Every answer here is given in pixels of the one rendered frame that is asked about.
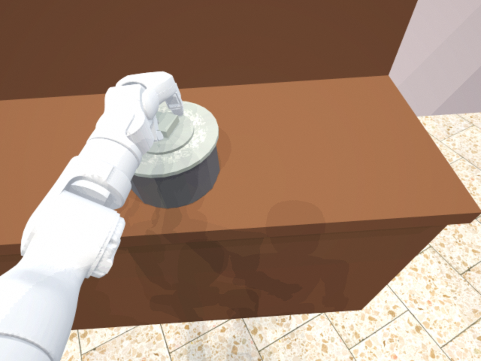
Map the robot left hand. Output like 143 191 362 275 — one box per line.
116 71 184 142

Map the pot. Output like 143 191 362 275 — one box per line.
131 146 220 208

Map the knob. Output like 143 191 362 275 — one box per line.
156 111 180 138

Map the table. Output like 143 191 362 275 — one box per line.
0 0 481 330

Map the lid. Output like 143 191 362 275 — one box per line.
134 101 219 178

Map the robot left forearm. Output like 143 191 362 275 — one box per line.
20 79 159 256

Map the robot left upper arm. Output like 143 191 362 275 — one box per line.
0 190 126 361

